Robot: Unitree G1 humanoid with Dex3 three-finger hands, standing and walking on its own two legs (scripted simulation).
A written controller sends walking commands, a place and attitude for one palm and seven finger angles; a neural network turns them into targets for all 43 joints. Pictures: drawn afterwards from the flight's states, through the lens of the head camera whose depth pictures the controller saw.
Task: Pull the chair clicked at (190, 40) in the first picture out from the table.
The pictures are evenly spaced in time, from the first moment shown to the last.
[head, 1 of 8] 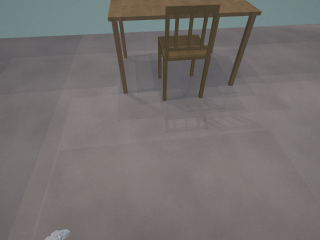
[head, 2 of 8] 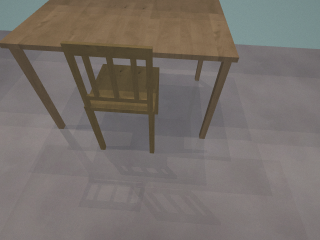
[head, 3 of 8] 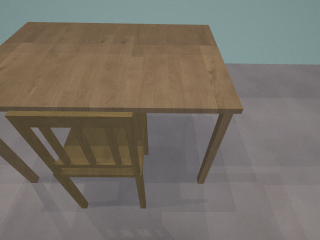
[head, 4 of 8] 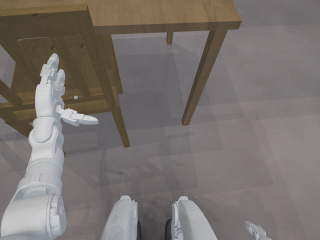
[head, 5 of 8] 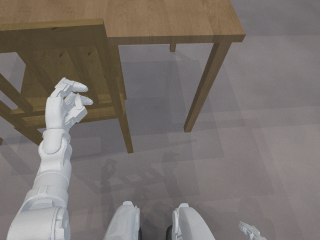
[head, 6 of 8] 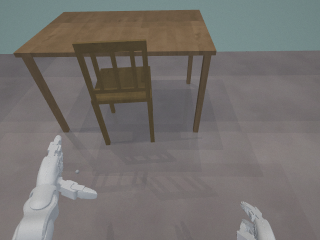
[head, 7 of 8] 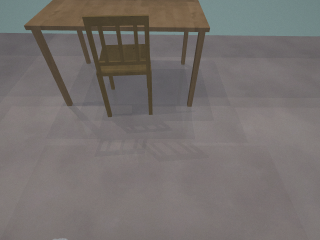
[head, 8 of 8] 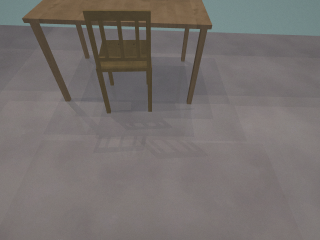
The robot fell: no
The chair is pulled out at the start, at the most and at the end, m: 0.00 0.00 -0.04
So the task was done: no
